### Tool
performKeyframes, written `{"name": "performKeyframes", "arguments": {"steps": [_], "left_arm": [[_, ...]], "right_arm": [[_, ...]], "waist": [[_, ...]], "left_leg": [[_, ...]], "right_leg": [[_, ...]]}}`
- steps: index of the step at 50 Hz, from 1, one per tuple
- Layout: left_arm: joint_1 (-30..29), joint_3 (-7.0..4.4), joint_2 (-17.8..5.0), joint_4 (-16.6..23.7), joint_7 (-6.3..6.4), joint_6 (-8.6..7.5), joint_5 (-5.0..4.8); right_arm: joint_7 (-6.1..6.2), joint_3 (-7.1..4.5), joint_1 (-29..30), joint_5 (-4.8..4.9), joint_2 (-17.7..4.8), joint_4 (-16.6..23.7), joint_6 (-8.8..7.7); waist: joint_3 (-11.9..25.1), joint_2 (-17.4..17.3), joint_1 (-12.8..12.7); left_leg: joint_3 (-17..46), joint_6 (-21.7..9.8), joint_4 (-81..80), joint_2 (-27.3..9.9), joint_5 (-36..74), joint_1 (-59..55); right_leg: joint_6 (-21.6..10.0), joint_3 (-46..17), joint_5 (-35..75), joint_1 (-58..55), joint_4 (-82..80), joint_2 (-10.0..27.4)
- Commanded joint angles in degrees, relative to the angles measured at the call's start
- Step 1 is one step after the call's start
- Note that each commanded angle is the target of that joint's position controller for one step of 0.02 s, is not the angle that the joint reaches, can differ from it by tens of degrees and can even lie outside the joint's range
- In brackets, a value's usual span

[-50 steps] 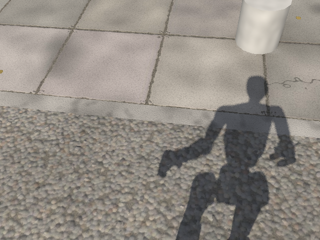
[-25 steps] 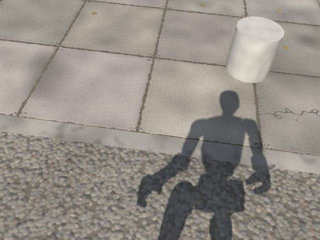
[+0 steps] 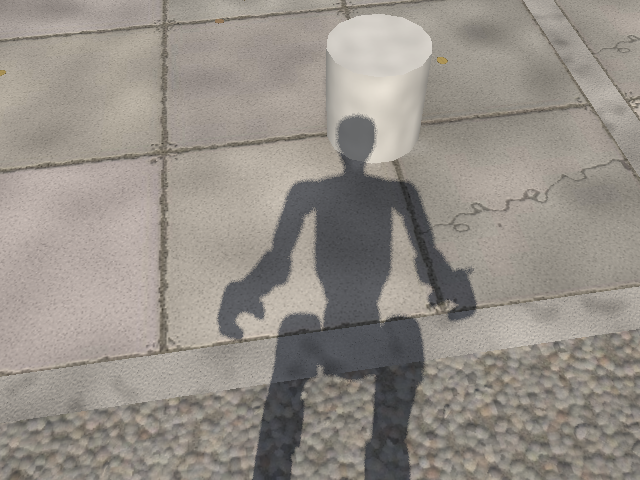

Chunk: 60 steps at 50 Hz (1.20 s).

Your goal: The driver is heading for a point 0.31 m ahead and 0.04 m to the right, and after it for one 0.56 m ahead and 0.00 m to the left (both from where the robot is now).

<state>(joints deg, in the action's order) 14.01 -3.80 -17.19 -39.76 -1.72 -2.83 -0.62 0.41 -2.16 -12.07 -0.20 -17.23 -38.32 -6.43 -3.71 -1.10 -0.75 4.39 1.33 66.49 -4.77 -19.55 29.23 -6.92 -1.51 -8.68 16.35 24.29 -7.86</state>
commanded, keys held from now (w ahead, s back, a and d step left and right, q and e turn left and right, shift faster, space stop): w+e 0.14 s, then e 0.54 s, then q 0.32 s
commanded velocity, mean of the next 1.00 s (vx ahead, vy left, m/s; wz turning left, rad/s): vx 0.18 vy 0.00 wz -0.42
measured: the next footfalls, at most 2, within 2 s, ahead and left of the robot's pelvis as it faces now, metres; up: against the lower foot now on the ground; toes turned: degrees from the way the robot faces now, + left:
left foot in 0.28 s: +0.37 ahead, +0.14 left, +0.00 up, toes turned -14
right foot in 0.72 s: +0.27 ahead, -0.10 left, +0.00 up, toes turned -28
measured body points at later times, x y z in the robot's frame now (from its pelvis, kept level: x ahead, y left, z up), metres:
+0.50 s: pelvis +0.23 +0.06 +0.00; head +0.27 +0.05 +0.44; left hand +0.43 +0.30 -0.11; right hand +0.32 -0.24 -0.09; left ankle +0.33 +0.14 -0.74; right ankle +0.18 -0.07 -0.66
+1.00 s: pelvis +0.26 +0.00 +0.00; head +0.27 -0.03 +0.45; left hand +0.53 +0.13 -0.08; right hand +0.23 -0.30 -0.13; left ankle +0.30 +0.15 -0.69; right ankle +0.23 -0.09 -0.74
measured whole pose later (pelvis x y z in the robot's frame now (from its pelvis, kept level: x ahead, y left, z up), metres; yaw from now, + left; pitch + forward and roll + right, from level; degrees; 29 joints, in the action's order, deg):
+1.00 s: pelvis +0.26 +0.00 +0.00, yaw -23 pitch +0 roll +0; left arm 5.1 -0.9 -11.8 -38.6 1.2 1.0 1.4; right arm 0.7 -3.5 -11.7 1.1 -17.5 -46.5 2.8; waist -2.5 -2.2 1.7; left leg 0.5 5.9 49.8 -3.4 -25.9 21.5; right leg -3.4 5.1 -14.1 13.9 28.0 -0.4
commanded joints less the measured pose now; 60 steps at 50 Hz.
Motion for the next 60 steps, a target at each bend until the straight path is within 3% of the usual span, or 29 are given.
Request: {"name": "performKeyframes", "arguments": {"steps": [1,5,8,11,13,14,15,16,17,18,19,21,24,27,31,34,35,36,37,38,39,40,42,43,45,49,55,58,60], "left_arm": [[-2.19,-2.00,-7.63,4.08,0.95,-1.38,-0.08],[0.89,-2.34,-9.01,2.39,2.04,-0.62,-0.70],[4.34,-2.53,-9.71,1.02,2.44,0.19,-0.96],[5.64,-2.54,-9.04,0.32,3.11,1.54,-1.01],[2.54,-2.39,-8.10,1.58,3.43,2.09,-0.94],[2.10,-1.65,-5.75,2.65,3.33,1.93,-0.57],[6.37,-0.41,-1.71,3.78,3.23,1.76,1.04],[15.39,-0.12,-3.76,3.75,2.79,1.53,-0.59],[14.77,-1.55,-9.28,1.84,2.89,2.24,-1.22],[7.82,-2.24,-11.03,3.02,3.11,3.26,-1.47],[4.72,-2.40,-10.58,3.72,3.50,4.42,-1.28],[4.24,-2.21,-7.79,4.65,3.82,5.98,-0.96],[3.68,-1.45,-4.54,5.51,3.83,6.18,-0.42],[0.69,-1.13,-4.35,6.82,2.98,6.20,-0.09],[-2.49,-1.52,-5.52,8.45,1.76,6.74,-0.22],[-2.79,-2.09,-5.88,9.30,0.99,6.88,-0.17],[-1.68,-2.19,-5.64,8.82,1.03,6.67,0.11],[0.35,-2.68,-7.12,8.28,1.51,6.42,0.43],[1.81,-3.47,-12.33,9.09,2.61,6.12,0.91],[-0.72,-2.59,-11.65,10.13,2.67,5.18,2.55],[-1.14,-1.34,-7.72,9.42,2.28,4.05,3.04],[-3.25,-0.37,-5.20,7.99,2.06,3.15,2.86],[-7.38,0.18,-3.98,6.69,2.05,2.34,2.13],[-8.18,0.50,-3.47,6.13,2.29,2.12,2.45],[-9.73,0.24,-3.95,5.51,2.68,2.15,2.63],[-7.67,-1.19,-7.07,3.58,3.64,3.59,1.84],[-9.64,-2.05,-7.20,2.22,4.06,4.35,1.44],[-11.26,-2.49,-7.82,1.61,4.30,4.64,0.56],[-10.09,-2.67,-7.16,0.11,4.37,4.90,-0.65]], "right_arm": [[0.30,-1.69,-3.42,-1.13,-5.68,3.05,0.56],[0.18,-0.45,6.61,-1.00,-2.91,5.60,0.45],[-0.57,-0.57,12.37,0.01,-3.52,6.90,-0.21],[-1.22,-1.82,11.86,-0.13,-6.04,7.03,-0.81],[-1.11,-2.66,6.45,-0.47,-7.00,5.67,-1.19],[-0.72,-3.14,2.10,-1.36,-8.67,5.39,-1.44],[-0.20,-3.64,-3.01,-2.35,-12.13,5.65,-1.04],[-0.69,-4.01,-5.50,-1.68,-12.41,3.99,0.38],[-0.62,-3.24,-2.45,-0.77,-8.41,5.84,1.40],[-0.10,-2.33,0.05,-0.70,-5.36,6.62,2.31],[0.07,-1.69,3.05,-0.88,-4.16,6.55,3.09],[0.22,-1.83,6.14,-1.30,-4.97,5.37,3.66],[0.40,-2.66,6.55,-1.44,-6.14,3.87,3.50],[0.69,-3.33,7.66,-0.55,-7.52,3.11,4.30],[0.28,-3.95,8.24,0.26,-9.20,1.97,5.28],[0.03,-4.36,8.06,1.50,-10.23,0.86,5.68],[0.02,-4.08,7.21,2.02,-9.52,0.02,5.85],[-0.28,-3.30,3.96,1.70,-7.24,-1.67,5.91],[-1.02,-1.36,2.27,-1.21,-2.28,-0.75,5.72],[-0.61,-1.63,4.99,-1.05,-3.64,0.44,6.01],[-0.31,-2.56,6.71,0.14,-6.69,-0.48,6.49],[-0.33,-2.63,5.47,0.81,-6.14,-1.50,6.86],[0.22,-2.77,2.68,0.38,-5.81,-4.31,7.69],[0.23,-2.82,1.55,0.62,-5.76,-5.07,7.86],[0.25,-2.68,1.16,1.24,-5.63,-5.26,7.98],[0.50,-2.48,3.79,1.49,-5.72,-3.36,8.54],[-0.04,-2.42,2.52,1.43,-4.58,-2.36,9.33],[-0.99,-2.60,0.23,1.48,-4.30,-2.49,9.50],[-1.27,-3.23,-2.95,0.98,-5.61,-3.25,9.41]], "waist": [[4.13,2.14,2.43],[2.76,4.00,-1.32],[2.89,5.12,-3.81],[4.85,7.08,-2.76],[7.21,8.29,0.91],[11.95,6.52,3.13],[20.33,-5.28,2.63],[28.69,-20.07,-0.03],[24.86,-10.79,0.89],[17.56,-6.34,2.46],[12.65,-3.30,1.84],[6.71,-5.85,-0.39],[7.73,-7.68,-0.31],[10.53,-5.99,0.37],[8.78,-6.86,1.15],[8.07,-6.45,0.27],[8.12,-5.50,-0.32],[8.57,-1.53,-0.65],[11.27,14.88,1.17],[11.27,17.20,-0.49],[11.06,10.90,-1.90],[10.10,9.48,-0.15],[8.74,8.93,1.34],[8.54,9.12,1.98],[8.08,8.78,2.03],[7.16,8.01,-0.83],[7.24,7.66,-0.18],[8.34,7.96,1.70],[7.97,5.83,3.43]], "left_leg": [[-0.61,2.42,-5.61,-1.85,4.19,4.55],[-1.96,3.65,-24.02,1.12,19.82,1.77],[-1.90,3.54,-33.08,4.39,24.82,-1.98],[0.01,1.59,-38.38,6.31,20.97,-3.64],[-0.51,-1.01,-42.09,5.88,22.46,-10.33],[1.61,-3.82,-42.68,1.28,30.01,-20.30],[13.03,-8.91,-37.16,-12.59,52.71,-37.24],[33.94,-19.16,-39.37,-24.33,46.04,-48.25],[32.54,-17.85,-42.13,-22.04,32.33,-42.93],[23.02,-15.08,-43.23,-18.13,26.67,-36.73],[16.64,-13.77,-44.68,-14.87,25.61,-29.40],[7.63,-12.58,-48.26,-10.18,24.73,-17.43],[2.17,-14.71,-50.01,-10.61,32.10,-17.06],[-0.61,-15.47,-50.19,-12.61,31.53,-18.97],[-3.66,-14.30,-50.40,-13.28,22.65,-18.14],[-4.94,-11.66,-46.55,-13.80,19.71,-19.76],[-5.90,-9.73,-43.31,-12.17,17.75,-17.62],[-8.41,-6.09,-38.21,-9.44,13.69,-13.18],[-14.15,-0.07,-22.63,-2.71,-5.52,-2.34],[-8.94,2.59,-11.99,1.77,-18.54,3.95],[-4.44,2.76,-7.38,0.19,-17.17,2.21],[-2.88,2.66,-7.73,-0.33,-13.99,0.88],[-1.88,3.76,-9.26,-0.29,-7.75,-2.10],[-1.56,4.36,-9.41,0.47,-5.70,-4.91],[-2.34,4.88,-13.79,0.98,-3.62,-6.53],[-4.21,4.69,-16.05,1.00,-7.44,-3.97],[-6.45,2.82,-19.29,0.92,-8.48,-5.75],[-8.66,0.56,-27.68,2.05,-3.39,-10.87],[-8.07,-3.04,-40.98,3.62,9.33,-18.32]], "right_leg": [[-11.36,-16.90,14.52,-2.15,-12.28,15.18],[-7.28,-12.24,10.12,1.65,-10.64,10.55],[-5.70,-14.92,7.77,0.08,-7.99,11.02],[-3.19,-20.08,13.08,-7.19,0.34,12.18],[-0.37,-21.41,16.14,-8.31,7.61,10.88],[2.11,-19.26,13.74,-5.59,16.50,7.91],[5.50,-13.26,-13.72,5.05,33.59,2.61],[7.80,-9.74,-33.91,18.02,47.54,-0.29],[9.59,-10.60,-28.60,20.94,53.45,4.48],[10.78,-7.46,-24.01,22.96,54.84,6.02],[11.60,-5.88,-21.37,22.25,53.23,7.68],[11.90,-3.30,-18.50,17.01,46.91,9.65],[12.16,-0.93,-15.96,14.13,39.04,10.22],[11.35,-0.39,-10.72,10.80,30.90,11.72],[9.45,2.00,-8.65,6.24,22.16,11.39],[6.88,4.20,-6.69,2.38,12.02,10.09],[5.39,4.37,-3.27,-2.56,5.90,8.56],[3.41,1.33,4.06,-9.90,-0.22,9.07],[-1.40,-16.53,24.58,-19.80,-2.84,23.50],[-11.83,-23.14,26.36,-14.22,-4.05,31.51],[-11.76,-18.36,23.85,-11.01,-4.58,28.47],[-8.63,-13.10,20.85,-9.82,-4.37,24.96],[-5.38,-7.39,21.22,-8.09,-4.35,22.10],[-5.13,-5.00,23.58,-6.47,-4.29,21.20],[-4.92,-2.34,22.92,-7.27,-3.90,20.45],[-7.79,-5.51,20.79,-11.37,-3.47,24.73],[-8.37,-4.29,22.60,-12.03,-3.04,27.12],[-6.09,-1.30,22.10,-11.22,-0.24,26.64],[-0.27,3.41,11.94,-6.69,5.97,23.30]]}}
